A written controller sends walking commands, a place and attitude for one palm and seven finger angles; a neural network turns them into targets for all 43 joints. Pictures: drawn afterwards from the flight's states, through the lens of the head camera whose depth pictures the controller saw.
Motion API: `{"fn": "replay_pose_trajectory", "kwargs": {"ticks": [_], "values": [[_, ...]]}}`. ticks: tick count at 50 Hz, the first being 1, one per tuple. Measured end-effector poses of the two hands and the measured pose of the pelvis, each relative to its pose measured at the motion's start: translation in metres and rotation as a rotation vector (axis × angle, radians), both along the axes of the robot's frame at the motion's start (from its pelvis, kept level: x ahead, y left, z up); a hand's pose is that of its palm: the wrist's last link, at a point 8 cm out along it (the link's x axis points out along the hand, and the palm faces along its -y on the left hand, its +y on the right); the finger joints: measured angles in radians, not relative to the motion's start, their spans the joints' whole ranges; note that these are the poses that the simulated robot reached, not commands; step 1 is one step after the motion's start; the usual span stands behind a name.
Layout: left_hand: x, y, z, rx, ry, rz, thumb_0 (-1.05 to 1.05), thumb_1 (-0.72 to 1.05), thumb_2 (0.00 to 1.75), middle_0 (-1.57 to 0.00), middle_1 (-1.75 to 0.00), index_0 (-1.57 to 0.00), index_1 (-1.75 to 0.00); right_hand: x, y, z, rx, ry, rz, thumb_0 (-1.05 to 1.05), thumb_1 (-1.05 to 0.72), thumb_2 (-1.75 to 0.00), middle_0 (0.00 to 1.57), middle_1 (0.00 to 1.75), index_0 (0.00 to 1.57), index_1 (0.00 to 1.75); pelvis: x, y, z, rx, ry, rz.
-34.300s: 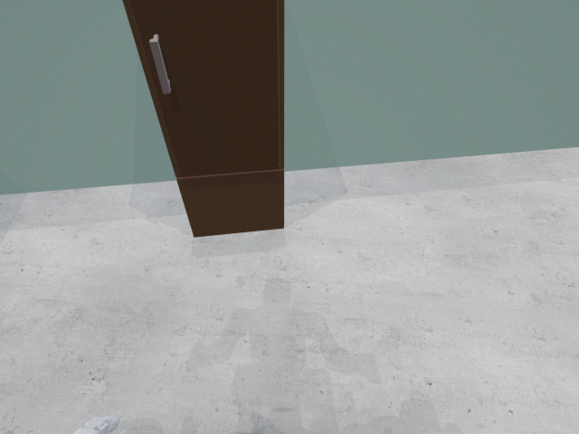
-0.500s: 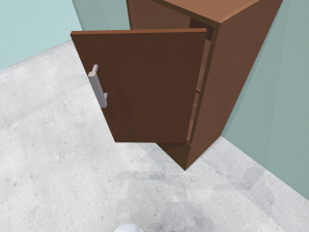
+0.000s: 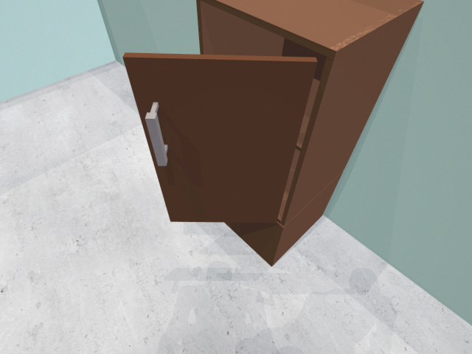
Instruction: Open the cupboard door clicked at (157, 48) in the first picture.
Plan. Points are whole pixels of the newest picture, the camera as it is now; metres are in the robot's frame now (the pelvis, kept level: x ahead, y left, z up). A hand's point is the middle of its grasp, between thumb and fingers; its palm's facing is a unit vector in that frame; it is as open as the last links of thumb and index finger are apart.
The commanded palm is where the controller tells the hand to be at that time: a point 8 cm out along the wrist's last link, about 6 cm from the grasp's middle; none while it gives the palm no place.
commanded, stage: look again from close up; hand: left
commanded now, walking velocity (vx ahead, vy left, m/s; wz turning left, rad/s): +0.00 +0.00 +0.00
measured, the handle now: (159, 135) +0.55 +0.20 +0.03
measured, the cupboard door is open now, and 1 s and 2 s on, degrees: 46 46 46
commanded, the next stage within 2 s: raise the hand with hooked fingers in 0.54 s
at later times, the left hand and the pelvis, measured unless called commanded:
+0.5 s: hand out of the picture +0.03 +0.16 -0.17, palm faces +0.01 -0.97 -0.24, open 7.3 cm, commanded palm none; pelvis +0.01 -0.02 -0.01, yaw -1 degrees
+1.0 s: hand (155, 311) +0.19 +0.14 -0.01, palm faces -0.03 -1.00 -0.01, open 8.2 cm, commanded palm +0.14 +0.22 -0.05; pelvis -0.04 -0.03 -0.05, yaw +0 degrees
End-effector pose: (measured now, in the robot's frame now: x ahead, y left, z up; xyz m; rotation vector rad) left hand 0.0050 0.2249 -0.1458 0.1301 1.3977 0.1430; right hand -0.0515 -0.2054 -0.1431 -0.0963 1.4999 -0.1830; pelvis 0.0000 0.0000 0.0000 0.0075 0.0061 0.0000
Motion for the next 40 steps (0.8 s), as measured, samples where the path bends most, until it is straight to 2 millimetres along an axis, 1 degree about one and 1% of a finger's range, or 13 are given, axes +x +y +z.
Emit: {"fn": "replay_pose_trajectory", "kwargs": {"ticks": [2, 4, 9, 14, 17, 23, 33, 34, 35, 37, 40], "values": [[0.005, -0.005, -0.003, 0.023, -0.007, -0.009, 0.01, 0.92, 0.90, -0.20, -0.30, -0.20, -0.30, -0.005, -0.004, -0.007, 0.013, 0.020, -0.014, 0.00, -0.91, -0.89, 0.20, 0.29, 0.20, 0.30, 0.002, -0.005, -0.005, 0.004, 0.001, -0.012], [0.007, -0.010, -0.003, 0.035, -0.013, -0.036, 0.01, 0.93, 0.90, -0.20, -0.30, -0.20, -0.30, -0.002, -0.008, -0.012, 0.022, 0.021, -0.014, 0.00, -0.91, -0.89, 0.20, 0.29, 0.20, 0.30, 0.002, -0.006, -0.008, -0.022, 0.004, -0.018], [0.013, -0.014, -0.005, 0.040, -0.014, -0.056, 0.02, 0.94, 0.90, -0.20, -0.30, -0.20, -0.30, 0.022, -0.011, -0.018, 0.030, -0.053, -0.005, 0.00, -0.91, -0.89, 0.20, 0.29, 0.20, 0.30, 0.010, -0.009, -0.011, -0.022, 0.002, -0.016], [0.023, -0.012, 0.000, 0.061, -0.055, -0.036, 0.02, 0.94, 0.90, -0.20, -0.30, -0.20, -0.30, 0.047, -0.008, -0.025, 0.043, -0.116, 0.024, 0.00, -0.91, -0.89, 0.20, 0.29, 0.20, 0.30, 0.016, -0.010, -0.011, -0.011, -0.015, -0.016], [0.026, -0.011, 0.003, 0.071, -0.072, -0.030, 0.02, 0.94, 0.90, -0.20, -0.30, -0.20, -0.30, 0.054, -0.011, -0.026, 0.038, -0.116, 0.040, 0.02, -0.93, -0.89, 0.20, 0.29, 0.20, 0.30, 0.017, -0.011, -0.010, -0.004, -0.022, -0.014], [0.022, -0.014, 0.004, 0.068, -0.060, -0.029, 0.01, 0.93, 0.90, -0.20, -0.30, -0.20, -0.30, 0.057, -0.020, -0.022, 0.031, -0.121, 0.046, 0.02, -0.93, -0.89, 0.20, 0.29, 0.20, 0.30, 0.015, -0.014, -0.008, 0.004, -0.024, -0.017], [0.006, -0.024, 0.002, 0.048, -0.018, -0.016, 0.01, 0.92, 0.90, -0.20, -0.30, -0.20, -0.30, 0.049, -0.027, -0.017, 0.024, -0.082, 0.051, 0.00, -0.92, -0.89, 0.20, 0.29, 0.20, 0.30, 0.011, -0.020, -0.006, 0.001, -0.017, -0.015], [0.012, -0.022, 0.006, 0.052, -0.060, 0.029, 0.02, 0.93, 0.90, -0.20, -0.30, -0.20, -0.30, 0.052, -0.029, -0.014, 0.016, -0.113, 0.046, 0.00, -0.92, -0.89, 0.20, 0.29, 0.20, 0.30, 0.010, -0.021, -0.007, -0.001, -0.013, -0.019], [0.026, -0.017, 0.017, 0.067, -0.167, 0.056, 0.03, 0.94, 0.89, -0.20, -0.30, -0.21, -0.31, 0.057, -0.033, -0.011, -0.012, -0.170, 0.055, 0.01, -0.92, -0.89, 0.20, 0.29, 0.20, 0.30, 0.008, -0.021, -0.007, -0.001, -0.011, -0.024], [0.064, -0.008, 0.050, 0.119, -0.432, 0.074, 0.04, 0.94, 0.89, -0.20, -0.31, -0.21, -0.31, 0.073, -0.044, -0.004, -0.058, -0.303, 0.063, 0.01, -0.93, -0.89, 0.20, 0.29, 0.20, 0.30, 0.005, -0.020, -0.008, 0.003, -0.004, -0.014], [0.123, -0.007, 0.105, 0.126, -0.791, 0.065, 0.04, 0.91, 0.88, -0.20, -0.33, -0.20, -0.33, 0.107, -0.059, 0.006, -0.101, -0.501, 0.079, 0.02, -0.93, -0.89, 0.20, 0.29, 0.20, 0.30, -0.004, -0.017, -0.011, 0.005, 0.011, 0.010]]}}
